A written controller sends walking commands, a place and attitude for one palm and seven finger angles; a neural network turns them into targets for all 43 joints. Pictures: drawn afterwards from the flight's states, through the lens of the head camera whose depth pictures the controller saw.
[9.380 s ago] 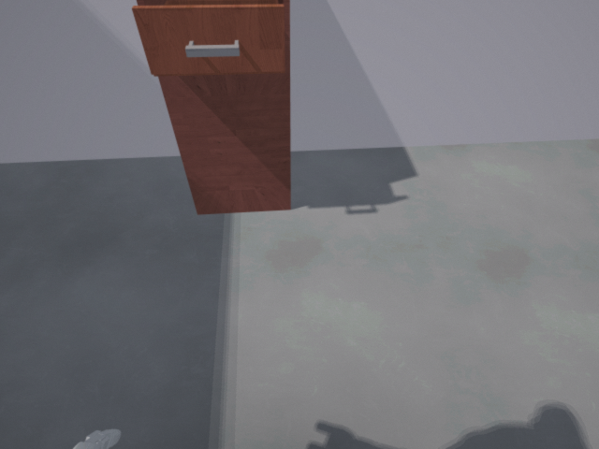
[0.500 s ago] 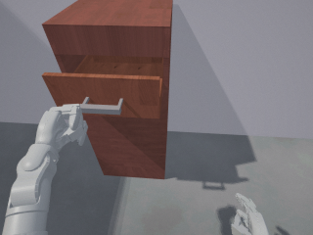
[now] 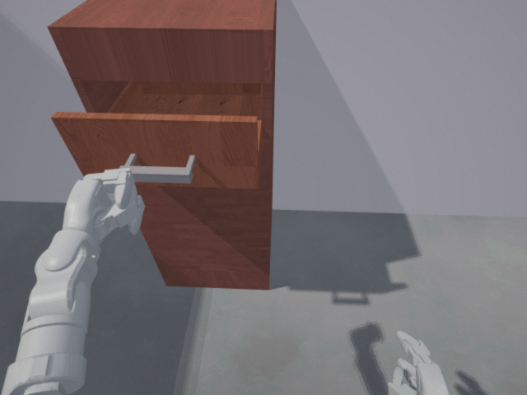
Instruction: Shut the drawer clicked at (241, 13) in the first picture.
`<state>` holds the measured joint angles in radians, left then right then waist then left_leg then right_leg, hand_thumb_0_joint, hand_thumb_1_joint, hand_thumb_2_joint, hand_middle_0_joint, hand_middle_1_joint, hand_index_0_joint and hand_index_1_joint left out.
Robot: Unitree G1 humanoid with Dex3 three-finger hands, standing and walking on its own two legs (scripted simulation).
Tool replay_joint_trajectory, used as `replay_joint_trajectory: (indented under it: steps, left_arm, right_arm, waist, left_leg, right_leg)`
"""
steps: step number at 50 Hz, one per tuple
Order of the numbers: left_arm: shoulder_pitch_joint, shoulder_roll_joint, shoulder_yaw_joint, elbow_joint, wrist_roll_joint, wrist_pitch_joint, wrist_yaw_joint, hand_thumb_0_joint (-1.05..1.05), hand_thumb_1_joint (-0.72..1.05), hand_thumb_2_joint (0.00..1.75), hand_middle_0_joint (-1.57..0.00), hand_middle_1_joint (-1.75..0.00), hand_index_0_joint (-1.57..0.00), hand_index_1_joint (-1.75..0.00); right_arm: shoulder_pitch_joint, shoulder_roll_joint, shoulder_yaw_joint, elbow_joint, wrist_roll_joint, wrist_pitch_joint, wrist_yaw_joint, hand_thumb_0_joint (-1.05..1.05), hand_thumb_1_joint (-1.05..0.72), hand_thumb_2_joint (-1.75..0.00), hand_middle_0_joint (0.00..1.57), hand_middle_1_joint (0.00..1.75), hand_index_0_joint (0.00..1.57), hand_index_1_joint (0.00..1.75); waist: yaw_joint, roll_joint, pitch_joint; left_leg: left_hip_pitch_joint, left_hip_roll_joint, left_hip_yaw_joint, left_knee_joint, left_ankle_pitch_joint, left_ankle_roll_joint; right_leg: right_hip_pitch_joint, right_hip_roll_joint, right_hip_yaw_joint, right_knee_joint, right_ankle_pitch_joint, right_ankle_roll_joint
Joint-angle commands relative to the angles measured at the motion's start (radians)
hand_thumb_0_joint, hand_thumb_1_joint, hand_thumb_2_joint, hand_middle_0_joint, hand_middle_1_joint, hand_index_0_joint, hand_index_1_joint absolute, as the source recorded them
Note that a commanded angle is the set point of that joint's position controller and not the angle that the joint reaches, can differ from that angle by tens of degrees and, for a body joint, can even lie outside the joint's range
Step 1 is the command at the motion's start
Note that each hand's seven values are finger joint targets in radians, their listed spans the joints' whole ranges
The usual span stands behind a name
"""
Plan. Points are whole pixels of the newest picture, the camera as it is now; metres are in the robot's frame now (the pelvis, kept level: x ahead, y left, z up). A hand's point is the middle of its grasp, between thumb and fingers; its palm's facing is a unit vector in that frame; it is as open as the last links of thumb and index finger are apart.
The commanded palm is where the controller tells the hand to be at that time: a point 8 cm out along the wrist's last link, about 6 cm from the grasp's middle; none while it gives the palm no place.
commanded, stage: bring the fist close to the handle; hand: left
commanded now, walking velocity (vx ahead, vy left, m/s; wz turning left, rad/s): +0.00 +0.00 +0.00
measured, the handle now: (158, 166) +0.51 +0.25 +0.06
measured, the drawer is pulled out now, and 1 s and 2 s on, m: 0.14 0.14 0.10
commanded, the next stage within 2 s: push the drawer shut in 1.06 s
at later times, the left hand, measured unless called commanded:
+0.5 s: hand (151, 208) +0.38 +0.22 +0.09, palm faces +0.03 -1.00 +0.00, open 3.2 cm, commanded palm +0.35 +0.27 +0.08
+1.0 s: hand (164, 204) +0.40 +0.21 +0.07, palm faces +0.01 -1.00 -0.01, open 3.2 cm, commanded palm +0.37 +0.26 +0.07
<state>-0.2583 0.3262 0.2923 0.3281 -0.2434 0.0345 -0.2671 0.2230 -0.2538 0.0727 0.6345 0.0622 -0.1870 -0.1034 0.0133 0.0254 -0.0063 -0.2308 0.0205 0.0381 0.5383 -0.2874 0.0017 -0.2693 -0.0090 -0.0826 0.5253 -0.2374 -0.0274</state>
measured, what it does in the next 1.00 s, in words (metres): stands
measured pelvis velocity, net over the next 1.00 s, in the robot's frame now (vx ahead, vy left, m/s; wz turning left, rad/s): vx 0.00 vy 0.01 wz -0.01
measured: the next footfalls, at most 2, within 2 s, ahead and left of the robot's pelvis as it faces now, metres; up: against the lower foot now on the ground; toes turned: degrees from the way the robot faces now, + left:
none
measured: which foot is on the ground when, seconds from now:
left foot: down 0.00-1.00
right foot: down 0.00-1.00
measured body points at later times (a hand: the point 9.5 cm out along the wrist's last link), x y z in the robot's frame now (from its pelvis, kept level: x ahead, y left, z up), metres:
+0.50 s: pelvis +0.01 +0.01 -0.01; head +0.03 +0.01 +0.44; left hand +0.37 +0.27 +0.09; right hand +0.12 -0.24 -0.11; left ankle +0.00 +0.12 -0.73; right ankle +0.03 -0.10 -0.73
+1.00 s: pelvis +0.00 +0.01 -0.02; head +0.05 +0.01 +0.42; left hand +0.40 +0.26 +0.07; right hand +0.09 -0.24 -0.13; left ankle +0.00 +0.12 -0.73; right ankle +0.03 -0.10 -0.73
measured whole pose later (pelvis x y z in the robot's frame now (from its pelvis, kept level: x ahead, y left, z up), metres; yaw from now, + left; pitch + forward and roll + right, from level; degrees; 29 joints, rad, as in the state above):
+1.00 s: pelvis +0.00 +0.01 -0.02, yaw -1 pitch +8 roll -1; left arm -0.50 0.35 0.30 0.78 -0.20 -0.30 -0.26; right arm 0.32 -0.26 0.04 0.63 0.04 -0.06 -0.05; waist -0.05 0.01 -0.05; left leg -0.54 0.02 0.05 0.77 -0.38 0.02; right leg -0.57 -0.02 -0.07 0.74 -0.31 -0.01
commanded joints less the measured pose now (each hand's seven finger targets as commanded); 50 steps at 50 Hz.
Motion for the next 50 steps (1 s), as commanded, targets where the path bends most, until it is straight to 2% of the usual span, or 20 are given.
replay_joint_trajectory:
  steps: [1, 6, 8, 9, 11, 12, 14, 16, 18, 20, 21, 24, 27, 28, 30, 31, 35, 46, 48, 50]
  left_arm:
    - [-0.353, 0.242, 0.089, -0.153, -0.011, -0.107, 0.006, 0.0, 0.9, 0.9, -1.4, -1.6, -1.4, -1.6]
    - [-0.392, 0.227, 0.07, -0.123, -0.005, -0.162, 0.003, 0.0, 0.9, 0.9, -1.4, -1.6, -1.4, -1.6]
    - [-0.412, 0.189, 0.031, -0.125, -0.003, -0.184, 0.002, 0.0, 0.9, 0.9, -1.4, -1.6, -1.4, -1.6]
    - [-0.415, 0.181, 0.026, -0.101, -0.004, -0.191, 0.003, 0.0, 0.9, 0.9, -1.4, -1.6, -1.4, -1.6]
    - [-0.387, 0.233, 0.079, -0.022, -0.006, -0.201, 0.007, 0.0, 0.9, 0.9, -1.4, -1.6, -1.4, -1.6]
    - [-0.413, 0.241, 0.082, -0.016, -0.003, -0.209, 0.008, 0.0, 0.9, 0.9, -1.4, -1.6, -1.4, -1.6]
    - [-0.425, 0.227, 0.071, -0.034, 0.005, -0.233, 0.008, 0.0, 0.9, 0.9, -1.4, -1.6, -1.4, -1.6]
    - [-0.404, 0.226, 0.072, -0.032, 0.006, -0.258, 0.012, 0.0, 0.9, 0.9, -1.4, -1.6, -1.4, -1.6]
    - [-0.42, 0.191, 0.044, -0.016, 0.006, -0.278, 0.01, 0.0, 0.9, 0.9, -1.4, -1.6, -1.4, -1.6]
    - [-0.4, 0.215, 0.074, 0.026, 0.004, -0.29, 0.009, 0.0, 0.9, 0.9, -1.4, -1.6, -1.4, -1.6]
    - [-0.408, 0.227, 0.079, 0.048, 0.005, -0.297, 0.007, 0.0, 0.9, 0.9, -1.4, -1.6, -1.4, -1.6]
    - [-0.443, 0.191, 0.045, 0.063, 0.01, -0.318, 0.0, 0.0, 0.9, 0.9, -1.4, -1.6, -1.4, -1.6]
    - [-0.505, 0.206, 0.042, 0.095, 0.02, -0.346, 0.003, 0.0, 0.9, 0.9, -1.4, -1.6, -1.4, -1.6]
    - [-0.55, 0.178, 0.014, 0.097, 0.021, -0.356, 0.003, 0.0, 0.9, 0.9, -1.4, -1.6, -1.4, -1.6]
    - [-0.547, 0.188, 0.032, 0.137, 0.02, -0.374, 0.006, 0.0, 0.9, 0.9, -1.4, -1.6, -1.4, -1.6]
    - [-0.539, 0.206, 0.044, 0.16, 0.02, -0.382, 0.006, 0.0, 0.9, 0.9, -1.4, -1.6, -1.4, -1.6]
    - [-0.577, 0.228, 0.055, 0.169, 0.032, -0.41, 0.004, 0.0, 0.9, 0.9, -1.4, -1.6, -1.4, -1.6]
    - [-0.602, 0.231, 0.05, 0.224, 0.021, -0.396, 0.006, 0.0, 0.9, 0.9, -1.4, -1.6, -1.4, -1.6]
    - [-0.65, 0.229, 0.035, 0.233, 0.029, -0.396, 0.006, 0.0, 0.9, 0.9, -1.4, -1.6, -1.4, -1.6]
    - [-0.642, 0.242, 0.053, 0.227, 0.027, -0.402, 0.008, 0.0, 0.9, 0.9, -1.4, -1.6, -1.4, -1.6]
  right_arm:
    - [-0.07, -0.131, -0.055, -0.145, -0.006, -0.048, -0.01, 0.0, -0.9, -0.9, 0.2, 0.3, 0.2, 0.3]
    - [-0.038, -0.135, -0.064, -0.143, -0.011, -0.045, -0.007, 0.0, -0.9, -0.9, 0.2, 0.3, 0.2, 0.3]
    - [-0.026, -0.132, -0.066, -0.142, -0.01, -0.046, -0.002, 0.0, -0.9, -0.9, 0.2, 0.3, 0.2, 0.3]
    - [-0.018, -0.135, -0.067, -0.134, -0.01, -0.045, -0.001, 0.0, -0.9, -0.9, 0.2, 0.3, 0.2, 0.3]
    - [0.002, -0.15, -0.072, -0.121, -0.015, -0.035, 0.0, 0.0, -0.9, -0.9, 0.2, 0.3, 0.2, 0.3]
    - [0.003, -0.149, -0.073, -0.121, -0.014, -0.03, 0.001, 0.0, -0.9, -0.9, 0.2, 0.3, 0.2, 0.3]
    - [0.008, -0.142, -0.076, -0.128, -0.016, -0.025, 0.007, 0.0, -0.9, -0.9, 0.2, 0.3, 0.2, 0.3]
    - [0.022, -0.145, -0.079, -0.13, -0.021, -0.021, 0.014, 0.0, -0.9, -0.9, 0.2, 0.3, 0.2, 0.3]
    - [0.032, -0.14, -0.08, -0.127, -0.022, -0.015, 0.02, 0.0, -0.9, -0.9, 0.2, 0.3, 0.2, 0.3]
    - [0.044, -0.148, -0.085, -0.12, -0.023, -0.006, 0.022, 0.0, -0.9, -0.9, 0.2, 0.3, 0.2, 0.3]
    - [0.05, -0.153, -0.084, -0.118, -0.026, 0.001, 0.023, 0.0, -0.9, -0.9, 0.2, 0.3, 0.2, 0.3]
    - [0.05, -0.145, -0.086, -0.123, -0.023, 0.014, 0.028, 0.0, -0.9, -0.9, 0.2, 0.3, 0.2, 0.3]
    - [0.067, -0.15, -0.09, -0.115, -0.025, 0.025, 0.029, 0.0, -0.9, -0.9, 0.2, 0.3, 0.2, 0.3]
    - [0.066, -0.147, -0.089, -0.111, -0.026, 0.028, 0.03, 0.0, -0.9, -0.9, 0.2, 0.3, 0.2, 0.3]
    - [0.081, -0.15, -0.093, -0.106, -0.03, 0.033, 0.033, 0.0, -0.9, -0.9, 0.2, 0.3, 0.2, 0.3]
    - [0.089, -0.156, -0.094, -0.104, -0.033, 0.038, 0.033, 0.0, -0.9, -0.9, 0.2, 0.3, 0.2, 0.3]
    - [0.089, -0.15, -0.095, -0.112, -0.032, 0.056, 0.04, 0.0, -0.9, -0.9, 0.2, 0.3, 0.2, 0.3]
    - [0.103, -0.154, -0.092, -0.126, -0.026, 0.085, 0.039, 0.0, -0.9, -0.9, 0.2, 0.3, 0.2, 0.3]
    - [0.103, -0.152, -0.088, -0.123, -0.025, 0.089, 0.037, 0.0, -0.9, -0.9, 0.2, 0.3, 0.2, 0.3]
    - [0.111, -0.154, -0.094, -0.122, -0.027, 0.089, 0.037, 0.0, -0.9, -0.9, 0.2, 0.3, 0.2, 0.3]
  waist:
    - [-0.003, -0.019, -0.196]
    - [-0.012, 0.006, -0.243]
    - [-0.02, 0.043, -0.257]
    - [-0.026, 0.037, -0.247]
    - [-0.025, -0.052, -0.232]
    - [-0.028, -0.047, -0.236]
    - [-0.017, 0.032, -0.279]
    - [-0.017, 0.007, -0.305]
    - [-0.025, 0.029, -0.299]
    - [-0.024, 0.002, -0.292]
    - [-0.029, -0.033, -0.289]
    - [-0.037, 0.026, -0.287]
    - [-0.052, -0.001, -0.297]
    - [-0.063, 0.031, -0.299]
    - [-0.055, 0.019, -0.319]
    - [-0.059, -0.022, -0.334]
    - [-0.046, 0.045, -0.374]
    - [-0.064, -0.008, -0.354]
    - [-0.073, 0.028, -0.344]
    - [-0.065, 0.022, -0.371]
  left_leg:
    - [-0.008, -0.021, -0.03, -0.071, 0.13, 0.024]
    - [-0.003, -0.019, -0.03, -0.052, 0.157, 0.024]
    - [0.007, -0.019, -0.033, -0.047, 0.173, 0.02]
    - [0.004, -0.017, -0.035, -0.043, 0.17, 0.019]
    - [-0.045, -0.015, -0.035, -0.035, 0.147, 0.023]
    - [-0.057, -0.017, -0.033, -0.032, 0.144, 0.023]
    - [-0.036, -0.019, -0.035, -0.025, 0.18, 0.016]
    - [-0.037, -0.015, -0.036, -0.009, 0.218, 0.017]
    - [-0.037, -0.015, -0.037, -0.002, 0.227, 0.014]
    - [-0.062, -0.014, -0.035, 0.009, 0.224, 0.013]
    - [-0.08, -0.014, -0.036, 0.015, 0.217, 0.016]
    - [-0.087, -0.017, -0.033, 0.03, 0.2, 0.013]
    - [-0.108, -0.015, -0.044, 0.049, 0.179, 0.013]
    - [-0.099, -0.016, -0.045, 0.056, 0.17, 0.011]
    - [-0.106, -0.015, -0.051, 0.071, 0.176, 0.008]
    - [-0.127, -0.016, -0.049, 0.084, 0.175, 0.013]
    - [-0.146, -0.018, -0.046, 0.101, 0.184, 0.009]
    - [-0.205, -0.016, -0.047, 0.11, 0.108, 0.019]
    - [-0.208, -0.016, -0.047, 0.107, 0.084, 0.016]
    - [-0.193, -0.014, -0.048, 0.112, 0.105, 0.017]
  right_leg:
    - [0.08, 0.002, 0.062, -0.073, 0.108, 0.006]
    - [0.063, 0.006, 0.058, -0.043, 0.142, 0.004]
    - [0.048, 0.005, 0.053, -0.029, 0.163, 0.001]
    - [0.031, 0.008, 0.051, -0.028, 0.163, 0.001]
    - [0.029, 0.009, 0.052, -0.024, 0.142, 0.006]
    - [0.03, 0.006, 0.057, -0.019, 0.145, 0.008]
    - [0.033, 0.006, 0.053, 0.004, 0.176, -0.001]
    - [0.038, 0.01, 0.051, 0.02, 0.211, 0.0]
    - [0.015, 0.011, 0.047, 0.031, 0.222, -0.001]
    - [0.006, 0.013, 0.047, 0.041, 0.228, 0.0]
    - [0.008, 0.015, 0.047, 0.046, 0.226, 0.001]
    - [-0.032, 0.014, 0.048, 0.06, 0.206, 0.0]
    - [-0.064, 0.017, 0.045, 0.077, 0.177, -0.001]
    - [-0.091, 0.018, 0.045, 0.083, 0.166, -0.001]
    - [-0.099, 0.019, 0.043, 0.098, 0.165, -0.003]
    - [-0.091, 0.022, 0.046, 0.105, 0.17, 0.0]
    - [-0.09, 0.017, 0.052, 0.132, 0.183, -0.003]
    - [-0.11, 0.026, 0.055, 0.129, 0.124, 0.003]
    - [-0.131, 0.022, 0.054, 0.13, 0.099, 0.002]
    - [-0.123, 0.025, 0.054, 0.132, 0.117, 0.002]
